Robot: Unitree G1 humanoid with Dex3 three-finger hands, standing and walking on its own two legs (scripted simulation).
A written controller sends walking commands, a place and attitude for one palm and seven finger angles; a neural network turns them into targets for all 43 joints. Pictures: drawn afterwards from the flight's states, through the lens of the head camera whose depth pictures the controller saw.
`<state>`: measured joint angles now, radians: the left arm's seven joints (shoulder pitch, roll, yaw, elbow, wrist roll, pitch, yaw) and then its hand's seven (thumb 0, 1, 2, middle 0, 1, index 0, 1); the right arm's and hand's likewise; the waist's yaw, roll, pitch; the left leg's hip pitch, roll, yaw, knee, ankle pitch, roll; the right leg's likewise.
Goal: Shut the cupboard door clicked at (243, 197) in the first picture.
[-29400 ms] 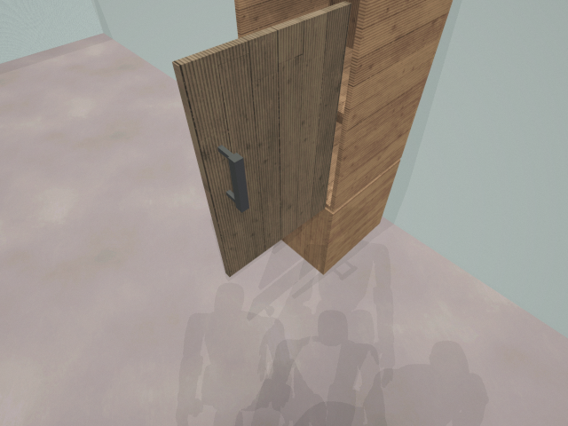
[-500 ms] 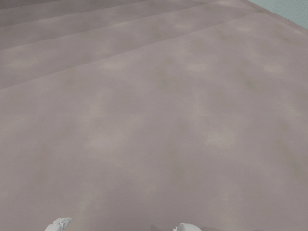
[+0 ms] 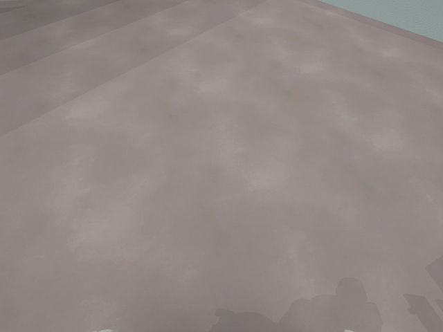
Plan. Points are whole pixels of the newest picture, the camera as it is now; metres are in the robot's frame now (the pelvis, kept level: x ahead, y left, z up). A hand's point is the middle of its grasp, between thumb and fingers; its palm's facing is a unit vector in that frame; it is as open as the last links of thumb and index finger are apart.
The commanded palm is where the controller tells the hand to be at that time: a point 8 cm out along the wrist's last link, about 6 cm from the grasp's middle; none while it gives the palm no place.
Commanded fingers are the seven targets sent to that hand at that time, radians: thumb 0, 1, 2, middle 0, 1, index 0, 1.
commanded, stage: turn to face it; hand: left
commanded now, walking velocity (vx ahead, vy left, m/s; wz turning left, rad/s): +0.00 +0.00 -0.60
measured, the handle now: out of the picture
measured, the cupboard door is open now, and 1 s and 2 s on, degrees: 57 57 57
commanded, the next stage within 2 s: take the last steps up to it in 1.86 s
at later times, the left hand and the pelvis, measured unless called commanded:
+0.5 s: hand (154, 323) +0.16 +0.14 -0.14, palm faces -0.28 -0.92 -0.26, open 7.4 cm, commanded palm none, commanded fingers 0.00 0.90 0.90 -0.20 -0.30 -0.20 -0.30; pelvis +0.00 -0.03 +0.01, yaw -18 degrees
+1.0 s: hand (190, 284) +0.23 +0.08 -0.14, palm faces -0.56 -0.80 -0.23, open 7.4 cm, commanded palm none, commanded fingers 0.00 0.90 0.90 -0.20 -0.30 -0.20 -0.30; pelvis +0.01 -0.03 +0.01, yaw -36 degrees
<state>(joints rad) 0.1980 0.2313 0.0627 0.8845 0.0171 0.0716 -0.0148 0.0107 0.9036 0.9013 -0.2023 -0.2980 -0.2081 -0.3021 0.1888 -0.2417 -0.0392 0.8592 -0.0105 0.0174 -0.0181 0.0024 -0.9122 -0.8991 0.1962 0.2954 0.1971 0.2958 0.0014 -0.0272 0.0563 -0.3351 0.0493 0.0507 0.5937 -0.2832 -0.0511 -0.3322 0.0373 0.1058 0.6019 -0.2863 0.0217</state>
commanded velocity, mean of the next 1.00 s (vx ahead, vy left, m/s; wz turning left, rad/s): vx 0.00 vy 0.00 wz -0.60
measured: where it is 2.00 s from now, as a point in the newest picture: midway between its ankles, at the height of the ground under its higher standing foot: outside the picture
